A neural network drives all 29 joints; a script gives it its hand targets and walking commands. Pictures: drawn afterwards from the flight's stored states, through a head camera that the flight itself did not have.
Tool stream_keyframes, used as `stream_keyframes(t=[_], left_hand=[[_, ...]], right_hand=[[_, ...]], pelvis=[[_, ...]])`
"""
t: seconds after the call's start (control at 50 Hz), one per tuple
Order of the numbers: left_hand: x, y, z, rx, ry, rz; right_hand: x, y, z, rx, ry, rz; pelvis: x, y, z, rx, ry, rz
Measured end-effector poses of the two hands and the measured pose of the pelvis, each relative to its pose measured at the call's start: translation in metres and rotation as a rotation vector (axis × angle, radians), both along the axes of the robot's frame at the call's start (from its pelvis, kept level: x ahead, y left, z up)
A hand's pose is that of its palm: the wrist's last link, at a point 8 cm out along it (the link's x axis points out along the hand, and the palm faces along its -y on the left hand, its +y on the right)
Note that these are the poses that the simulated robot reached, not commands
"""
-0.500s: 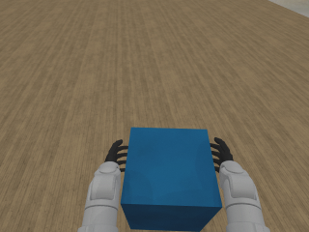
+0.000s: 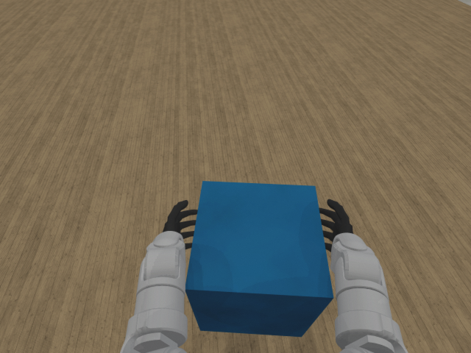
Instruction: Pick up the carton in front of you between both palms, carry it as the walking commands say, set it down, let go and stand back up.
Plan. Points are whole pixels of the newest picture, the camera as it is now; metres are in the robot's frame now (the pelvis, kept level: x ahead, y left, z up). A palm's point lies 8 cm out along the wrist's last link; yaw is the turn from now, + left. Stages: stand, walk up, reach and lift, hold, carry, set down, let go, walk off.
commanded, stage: set down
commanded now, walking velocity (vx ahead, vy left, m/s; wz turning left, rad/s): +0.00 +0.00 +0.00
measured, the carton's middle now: (254, 262) +0.31 +0.01 -0.05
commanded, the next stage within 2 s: none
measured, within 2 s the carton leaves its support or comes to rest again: neither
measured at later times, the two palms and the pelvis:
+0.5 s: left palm (182, 268) +0.35 +0.17 -0.18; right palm (308, 272) +0.36 -0.13 -0.17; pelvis -0.04 -0.02 -0.10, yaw -2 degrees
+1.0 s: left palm (181, 286) +0.37 +0.19 -0.34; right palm (286, 280) +0.40 -0.11 -0.32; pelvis -0.07 +0.00 -0.24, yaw -4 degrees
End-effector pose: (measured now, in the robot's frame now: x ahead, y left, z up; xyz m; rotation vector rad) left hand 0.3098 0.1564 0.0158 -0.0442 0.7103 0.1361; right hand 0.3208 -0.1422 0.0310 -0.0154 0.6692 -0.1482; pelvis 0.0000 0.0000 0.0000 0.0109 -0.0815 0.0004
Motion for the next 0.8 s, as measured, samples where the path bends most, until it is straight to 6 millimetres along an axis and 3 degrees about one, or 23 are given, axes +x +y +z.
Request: stream_keyframes(t=[0.08, 0.16, 0.34, 0.56, 0.8], left_hand=[[0.006, 0.006, -0.028, 0.014, 0.015, 0.01], [0.009, 0.013, -0.067, 0.052, 0.015, 0.01], [0.007, 0.019, -0.164, 0.066, -0.003, -0.002], [0.049, 0.011, -0.212, 0.022, -0.055, -0.028], [0.05, 0.033, -0.288, 0.032, -0.012, 0.03]], right_hand=[[0.014, 0.006, -0.027, -0.015, 0.016, 0.03], [0.024, 0.014, -0.067, -0.027, 0.014, 0.065], [0.019, 0.019, -0.167, 0.027, -0.006, 0.026], [0.043, 0.01, -0.213, 0.039, -0.058, -0.045], [0.065, 0.033, -0.288, 0.026, -0.02, 0.029]], pelvis=[[-0.004, -0.008, -0.006, -0.003, 0.078, 0.012], [-0.011, -0.017, -0.016, -0.012, 0.204, 0.029], [-0.027, -0.027, -0.057, -0.017, 0.513, -0.008], [-0.047, -0.017, -0.119, -0.015, 0.677, -0.032], [-0.058, -0.006, -0.183, -0.025, 0.816, -0.034]])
